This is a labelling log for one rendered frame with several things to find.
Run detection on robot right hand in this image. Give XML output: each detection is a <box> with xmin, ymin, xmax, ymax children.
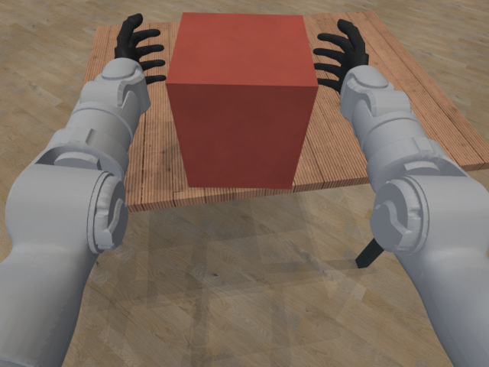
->
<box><xmin>313</xmin><ymin>19</ymin><xmax>369</xmax><ymax>95</ymax></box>

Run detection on left robot upper arm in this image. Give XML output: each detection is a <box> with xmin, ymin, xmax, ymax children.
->
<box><xmin>0</xmin><ymin>164</ymin><xmax>128</xmax><ymax>367</ymax></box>

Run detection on table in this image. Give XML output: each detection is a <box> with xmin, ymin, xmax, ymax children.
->
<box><xmin>81</xmin><ymin>11</ymin><xmax>489</xmax><ymax>268</ymax></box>

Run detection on right robot forearm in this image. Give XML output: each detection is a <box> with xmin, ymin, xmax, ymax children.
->
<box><xmin>340</xmin><ymin>65</ymin><xmax>474</xmax><ymax>194</ymax></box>

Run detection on right robot upper arm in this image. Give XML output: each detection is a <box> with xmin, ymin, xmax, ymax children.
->
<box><xmin>369</xmin><ymin>175</ymin><xmax>489</xmax><ymax>367</ymax></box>

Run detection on left robot forearm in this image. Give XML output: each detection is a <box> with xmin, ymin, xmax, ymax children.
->
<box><xmin>5</xmin><ymin>58</ymin><xmax>151</xmax><ymax>239</ymax></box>

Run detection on carton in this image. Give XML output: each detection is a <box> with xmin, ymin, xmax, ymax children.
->
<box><xmin>166</xmin><ymin>12</ymin><xmax>319</xmax><ymax>190</ymax></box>

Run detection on robot left hand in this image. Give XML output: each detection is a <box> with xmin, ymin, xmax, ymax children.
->
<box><xmin>115</xmin><ymin>13</ymin><xmax>166</xmax><ymax>85</ymax></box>

